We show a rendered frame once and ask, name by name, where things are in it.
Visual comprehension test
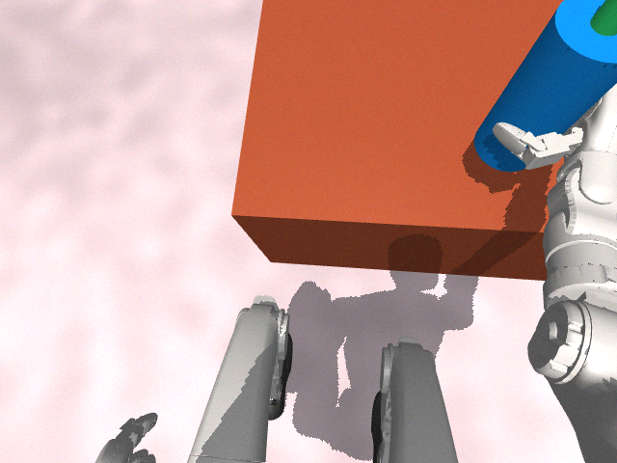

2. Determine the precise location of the right robot arm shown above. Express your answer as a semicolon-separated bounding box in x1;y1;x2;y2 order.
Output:
527;150;617;463

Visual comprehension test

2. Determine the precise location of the left robot hand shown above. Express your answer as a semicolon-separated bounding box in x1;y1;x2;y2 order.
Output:
95;413;158;463

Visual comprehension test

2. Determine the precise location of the right robot hand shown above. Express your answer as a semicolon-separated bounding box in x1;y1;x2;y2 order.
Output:
493;83;617;170

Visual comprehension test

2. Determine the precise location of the left robot foot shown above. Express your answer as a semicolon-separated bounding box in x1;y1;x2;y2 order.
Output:
269;333;293;421

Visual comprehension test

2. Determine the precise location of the bottle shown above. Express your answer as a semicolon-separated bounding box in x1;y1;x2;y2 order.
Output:
474;0;617;172

